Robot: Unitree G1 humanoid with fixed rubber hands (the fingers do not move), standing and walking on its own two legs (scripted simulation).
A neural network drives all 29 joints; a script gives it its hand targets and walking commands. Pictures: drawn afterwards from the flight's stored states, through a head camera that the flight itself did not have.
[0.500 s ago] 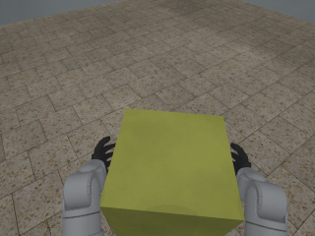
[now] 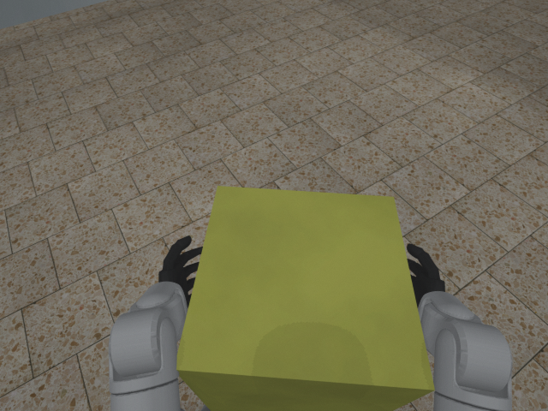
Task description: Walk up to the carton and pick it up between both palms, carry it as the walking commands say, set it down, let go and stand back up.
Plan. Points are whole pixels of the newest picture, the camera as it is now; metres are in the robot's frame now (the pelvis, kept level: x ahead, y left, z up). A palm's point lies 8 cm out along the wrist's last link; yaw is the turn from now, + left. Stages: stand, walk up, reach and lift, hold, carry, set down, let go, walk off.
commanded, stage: carry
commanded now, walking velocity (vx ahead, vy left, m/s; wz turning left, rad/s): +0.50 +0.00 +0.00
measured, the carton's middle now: (295, 315) +0.26 +0.00 -0.02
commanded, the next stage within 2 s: none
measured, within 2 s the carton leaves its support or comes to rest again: neither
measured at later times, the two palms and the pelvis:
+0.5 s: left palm (190, 114) +0.62 +0.20 +0.07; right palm (362, 118) +0.60 -0.13 +0.07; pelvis +0.36 +0.04 +0.00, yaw -1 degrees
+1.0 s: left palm (228, 31) +0.97 +0.16 +0.07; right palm (358, 31) +0.96 -0.17 +0.06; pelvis +0.71 +0.01 +0.00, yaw +1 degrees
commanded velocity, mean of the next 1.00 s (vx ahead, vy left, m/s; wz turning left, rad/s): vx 0.50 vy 0.00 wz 0.00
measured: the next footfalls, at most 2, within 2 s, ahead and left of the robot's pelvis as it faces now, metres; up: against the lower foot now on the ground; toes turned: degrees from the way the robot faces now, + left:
left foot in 0.18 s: +0.33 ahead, +0.13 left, +0.00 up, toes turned +11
right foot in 0.66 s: +0.69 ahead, -0.10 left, +0.00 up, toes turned -11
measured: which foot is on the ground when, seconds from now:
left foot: up 0.00-0.16, down 0.18-0.70, up 0.72-1.00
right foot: down 0.00-0.20, up 0.22-0.64, down 0.66-1.00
